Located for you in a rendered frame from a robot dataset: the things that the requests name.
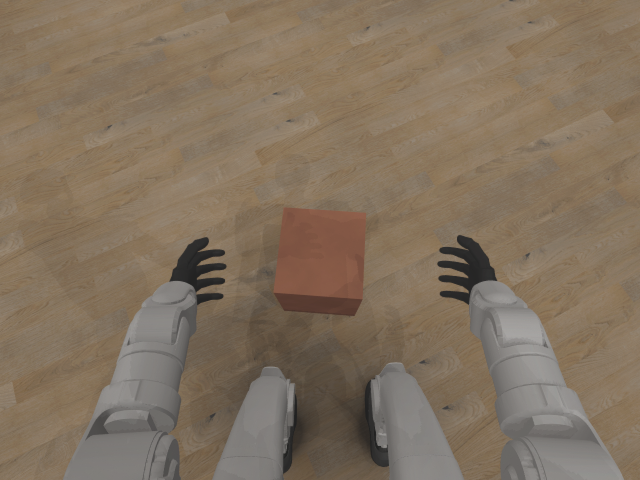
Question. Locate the right robot upper arm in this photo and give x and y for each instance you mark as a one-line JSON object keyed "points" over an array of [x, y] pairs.
{"points": [[541, 458]]}

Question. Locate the right robot hand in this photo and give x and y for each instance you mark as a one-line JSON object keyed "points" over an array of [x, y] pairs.
{"points": [[478, 270]]}

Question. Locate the carton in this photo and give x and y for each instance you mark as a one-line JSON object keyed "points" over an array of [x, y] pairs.
{"points": [[320, 264]]}

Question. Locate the left robot hand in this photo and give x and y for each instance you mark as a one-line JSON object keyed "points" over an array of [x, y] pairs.
{"points": [[188, 271]]}

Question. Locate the left robot upper arm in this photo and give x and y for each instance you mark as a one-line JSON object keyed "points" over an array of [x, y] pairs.
{"points": [[150, 455]]}

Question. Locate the robot left thigh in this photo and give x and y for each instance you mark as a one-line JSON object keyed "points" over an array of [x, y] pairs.
{"points": [[254, 449]]}

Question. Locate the robot right foot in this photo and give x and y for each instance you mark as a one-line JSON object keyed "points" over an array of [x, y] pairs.
{"points": [[379, 454]]}

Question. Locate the right robot forearm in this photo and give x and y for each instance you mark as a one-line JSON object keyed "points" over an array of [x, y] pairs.
{"points": [[532, 396]]}

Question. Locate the left robot forearm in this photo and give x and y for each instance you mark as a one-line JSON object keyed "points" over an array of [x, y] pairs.
{"points": [[143, 393]]}

